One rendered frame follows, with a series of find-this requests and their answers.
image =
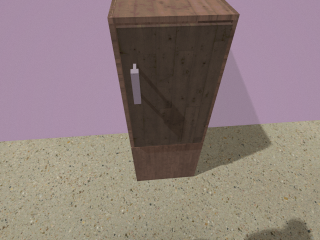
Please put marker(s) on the handle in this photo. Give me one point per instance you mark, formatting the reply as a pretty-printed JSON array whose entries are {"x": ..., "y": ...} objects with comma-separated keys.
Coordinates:
[{"x": 135, "y": 81}]

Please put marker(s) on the cupboard door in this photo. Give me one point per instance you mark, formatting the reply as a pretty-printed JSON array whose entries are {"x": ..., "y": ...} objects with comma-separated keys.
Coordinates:
[{"x": 179, "y": 67}]

